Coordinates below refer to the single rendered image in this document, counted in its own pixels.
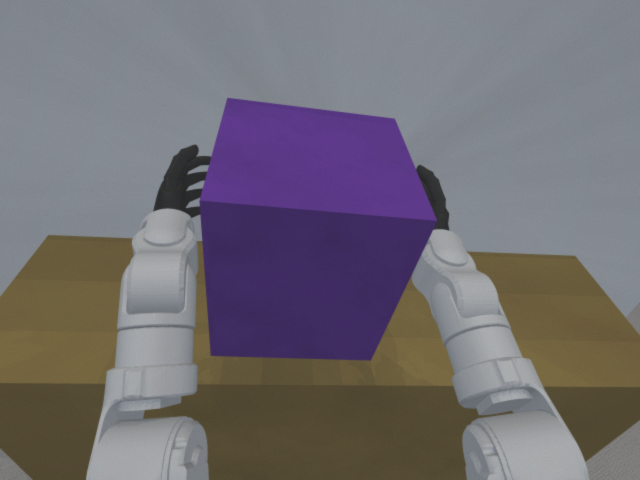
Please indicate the carton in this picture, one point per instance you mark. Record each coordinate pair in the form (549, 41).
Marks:
(313, 222)

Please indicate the robot right upper arm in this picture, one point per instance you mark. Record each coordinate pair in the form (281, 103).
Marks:
(530, 445)

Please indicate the robot left hand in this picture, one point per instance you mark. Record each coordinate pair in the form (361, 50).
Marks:
(172, 193)

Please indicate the left robot forearm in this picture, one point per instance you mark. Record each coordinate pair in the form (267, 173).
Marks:
(157, 313)

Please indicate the right robot forearm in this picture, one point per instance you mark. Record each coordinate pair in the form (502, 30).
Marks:
(490, 374)

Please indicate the robot right hand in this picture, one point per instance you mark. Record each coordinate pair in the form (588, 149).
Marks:
(435, 196)

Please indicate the pedestal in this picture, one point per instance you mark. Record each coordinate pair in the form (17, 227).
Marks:
(394, 417)

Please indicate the robot left upper arm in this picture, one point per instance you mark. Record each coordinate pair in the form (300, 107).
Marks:
(168, 448)

